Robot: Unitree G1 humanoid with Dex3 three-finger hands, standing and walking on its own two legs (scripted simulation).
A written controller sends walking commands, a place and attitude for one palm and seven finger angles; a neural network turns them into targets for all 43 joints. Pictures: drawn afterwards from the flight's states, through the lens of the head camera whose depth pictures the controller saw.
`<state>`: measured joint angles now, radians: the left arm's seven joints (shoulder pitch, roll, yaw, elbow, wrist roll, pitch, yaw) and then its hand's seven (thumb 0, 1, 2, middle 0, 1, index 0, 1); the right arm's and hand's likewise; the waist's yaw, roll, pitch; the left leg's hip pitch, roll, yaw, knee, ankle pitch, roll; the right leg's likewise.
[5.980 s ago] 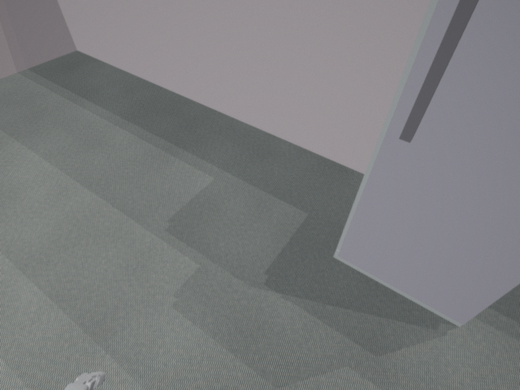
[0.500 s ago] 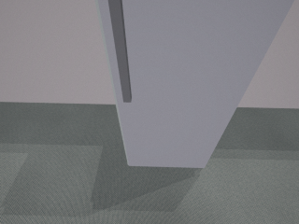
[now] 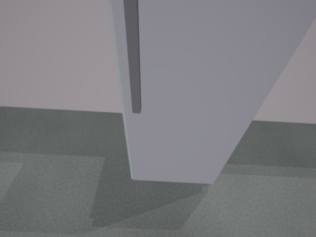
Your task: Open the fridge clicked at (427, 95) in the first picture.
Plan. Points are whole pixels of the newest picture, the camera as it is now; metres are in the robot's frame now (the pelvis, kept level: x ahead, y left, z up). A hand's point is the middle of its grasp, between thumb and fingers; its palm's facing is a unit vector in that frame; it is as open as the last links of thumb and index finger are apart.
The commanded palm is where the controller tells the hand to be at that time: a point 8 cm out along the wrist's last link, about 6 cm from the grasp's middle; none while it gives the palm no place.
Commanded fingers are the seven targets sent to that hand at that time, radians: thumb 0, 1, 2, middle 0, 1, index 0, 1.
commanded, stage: look again from close up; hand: left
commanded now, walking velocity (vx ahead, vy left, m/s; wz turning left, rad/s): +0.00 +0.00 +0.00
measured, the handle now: (135, 59) +0.53 +0.11 +0.19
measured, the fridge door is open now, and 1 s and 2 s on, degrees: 0 0 0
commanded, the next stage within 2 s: none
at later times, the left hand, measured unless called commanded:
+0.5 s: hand out of the picture +0.00 +0.19 -0.17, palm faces +0.01 -0.98 -0.22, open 7.4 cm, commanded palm none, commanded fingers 0.00 0.90 0.90 -0.20 -0.30 -0.20 -0.30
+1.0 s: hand out of the picture +0.00 +0.17 -0.17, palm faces +0.00 -0.98 -0.21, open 7.4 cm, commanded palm none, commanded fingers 0.00 0.90 0.90 -0.20 -0.30 -0.20 -0.30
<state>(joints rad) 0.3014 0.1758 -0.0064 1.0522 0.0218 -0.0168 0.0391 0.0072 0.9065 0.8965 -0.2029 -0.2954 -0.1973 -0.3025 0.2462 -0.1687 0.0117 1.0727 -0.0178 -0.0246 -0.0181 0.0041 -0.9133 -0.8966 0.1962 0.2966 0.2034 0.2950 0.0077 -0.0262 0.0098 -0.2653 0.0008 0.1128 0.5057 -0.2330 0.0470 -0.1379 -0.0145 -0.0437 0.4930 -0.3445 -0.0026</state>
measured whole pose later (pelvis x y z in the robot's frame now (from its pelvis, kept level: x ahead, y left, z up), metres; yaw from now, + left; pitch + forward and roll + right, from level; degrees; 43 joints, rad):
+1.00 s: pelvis +0.00 -0.01 +0.01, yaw +0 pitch -1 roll +0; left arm 0.28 0.20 -0.01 1.10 0.02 -0.02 0.03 0.01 0.91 0.90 -0.20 -0.30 -0.20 -0.30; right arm 0.22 -0.20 0.01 1.13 -0.02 -0.02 -0.01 0.00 -0.91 -0.90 0.20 0.30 0.20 0.30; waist 0.01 -0.02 0.01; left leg -0.22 0.01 0.11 0.41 -0.18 0.03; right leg -0.10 0.00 -0.04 0.42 -0.30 -0.02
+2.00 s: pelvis +0.01 -0.03 +0.01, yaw +0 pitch -1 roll +1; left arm 0.29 0.19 -0.01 1.11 0.02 -0.03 0.03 0.01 0.91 0.90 -0.20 -0.30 -0.20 -0.30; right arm 0.21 -0.19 0.01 1.15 -0.02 -0.02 -0.02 0.00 -0.91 -0.90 0.20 0.30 0.20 0.30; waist 0.02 -0.02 0.02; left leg -0.20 0.03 0.10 0.40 -0.18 0.00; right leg -0.07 0.02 -0.05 0.39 -0.30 -0.04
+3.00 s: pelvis +0.00 -0.03 +0.01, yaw +0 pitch -1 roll +0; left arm 0.31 0.18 0.00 1.12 0.02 -0.03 0.03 0.01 0.91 0.90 -0.20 -0.30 -0.20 -0.30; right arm 0.23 -0.17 0.01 1.16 -0.01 -0.02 -0.03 0.00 -0.91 -0.90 0.20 0.30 0.20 0.30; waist 0.02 -0.02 0.02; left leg -0.21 0.03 0.09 0.41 -0.18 0.00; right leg -0.07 0.02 -0.06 0.38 -0.29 -0.04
